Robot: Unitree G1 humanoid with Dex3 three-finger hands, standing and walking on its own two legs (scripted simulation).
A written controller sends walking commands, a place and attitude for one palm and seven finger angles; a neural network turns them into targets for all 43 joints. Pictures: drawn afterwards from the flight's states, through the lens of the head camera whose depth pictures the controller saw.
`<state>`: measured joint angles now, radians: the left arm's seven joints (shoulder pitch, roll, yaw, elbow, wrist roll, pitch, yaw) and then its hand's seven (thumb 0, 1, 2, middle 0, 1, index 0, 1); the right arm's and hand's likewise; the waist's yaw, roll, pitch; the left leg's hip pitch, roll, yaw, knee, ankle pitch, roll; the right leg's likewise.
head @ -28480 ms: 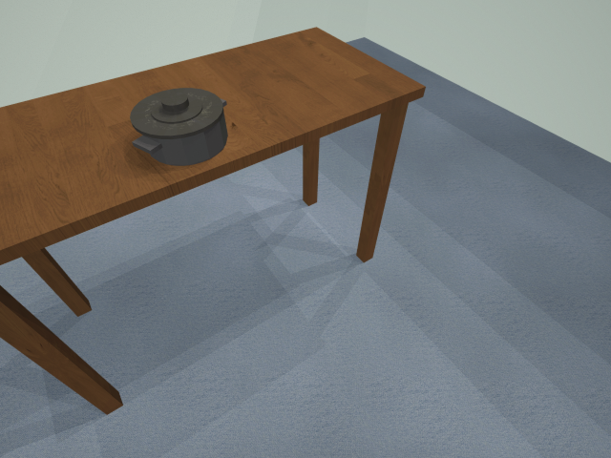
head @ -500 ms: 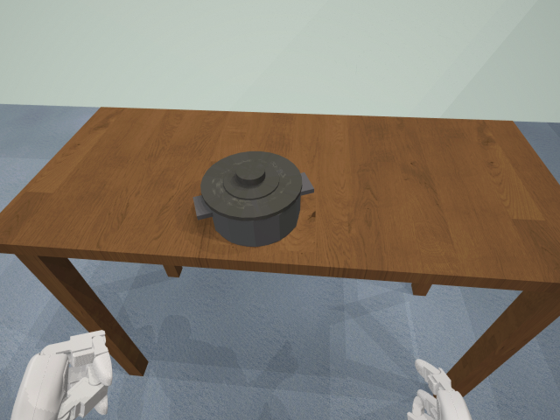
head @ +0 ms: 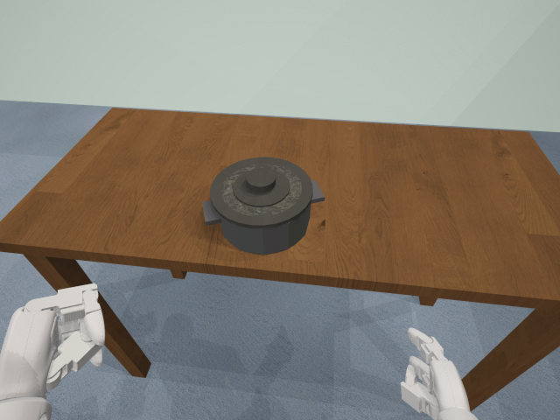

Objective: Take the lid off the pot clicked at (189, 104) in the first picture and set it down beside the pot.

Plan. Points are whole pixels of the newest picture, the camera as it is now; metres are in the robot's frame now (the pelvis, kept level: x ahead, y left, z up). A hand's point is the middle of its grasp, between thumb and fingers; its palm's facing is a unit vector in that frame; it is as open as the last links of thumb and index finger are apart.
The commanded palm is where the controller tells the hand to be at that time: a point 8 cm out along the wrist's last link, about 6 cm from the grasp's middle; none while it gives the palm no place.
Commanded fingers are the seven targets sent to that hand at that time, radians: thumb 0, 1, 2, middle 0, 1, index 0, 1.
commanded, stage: raise the hand higher, near the body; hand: left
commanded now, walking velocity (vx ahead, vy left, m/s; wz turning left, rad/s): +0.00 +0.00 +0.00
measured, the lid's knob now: (261, 180) +0.48 +0.11 +0.09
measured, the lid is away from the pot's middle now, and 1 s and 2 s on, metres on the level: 0.01 0.01 0.01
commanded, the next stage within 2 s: reach forward and open the fingers in 0.10 s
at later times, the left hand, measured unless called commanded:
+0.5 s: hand (72, 315) +0.17 +0.27 +0.13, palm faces +0.08 -0.12 -0.99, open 2.9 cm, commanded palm +0.15 +0.26 +0.18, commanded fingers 0.00 0.38 1.24 -1.15 -0.93 -1.15 -0.93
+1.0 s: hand (96, 277) +0.22 +0.26 +0.14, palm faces -0.16 -0.03 -0.99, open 7.7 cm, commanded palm +0.20 +0.25 +0.21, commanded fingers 0.00 -0.34 1.56 -0.86 -0.08 -0.86 -0.08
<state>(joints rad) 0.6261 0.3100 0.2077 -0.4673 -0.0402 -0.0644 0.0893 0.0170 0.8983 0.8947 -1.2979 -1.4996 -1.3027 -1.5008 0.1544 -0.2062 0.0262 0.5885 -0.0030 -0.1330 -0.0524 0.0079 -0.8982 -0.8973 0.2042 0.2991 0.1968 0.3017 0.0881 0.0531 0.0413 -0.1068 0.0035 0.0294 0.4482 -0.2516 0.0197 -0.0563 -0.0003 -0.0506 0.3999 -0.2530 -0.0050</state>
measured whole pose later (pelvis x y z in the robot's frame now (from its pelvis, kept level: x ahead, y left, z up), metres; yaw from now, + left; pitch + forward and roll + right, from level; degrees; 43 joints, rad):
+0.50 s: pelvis -0.02 +0.00 +0.00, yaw -1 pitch -2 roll +0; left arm 0.48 0.60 0.14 -0.49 0.69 0.18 0.04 0.01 0.66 1.04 -1.24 -1.25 -1.24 -1.25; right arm 0.09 -0.30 0.02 0.55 0.02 0.14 -0.01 0.01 -0.90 -0.90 0.20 0.30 0.20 0.30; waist 0.09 0.13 0.00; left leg -0.22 0.00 0.06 0.48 -0.23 0.03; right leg -0.20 -0.01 -0.02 0.48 -0.25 0.00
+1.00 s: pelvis -0.04 +0.00 +0.00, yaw +1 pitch -4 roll +0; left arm 0.01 0.70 0.04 -0.21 0.72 0.06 -0.33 0.00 -0.09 1.48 -0.97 -0.38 -0.98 -0.39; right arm 0.08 -0.29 0.04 0.59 0.04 0.10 -0.02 0.01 -0.90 -0.90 0.20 0.30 0.20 0.30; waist 0.07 0.13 0.06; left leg -0.18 -0.01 0.02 0.41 -0.16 0.03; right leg -0.15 -0.02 -0.06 0.41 -0.19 0.00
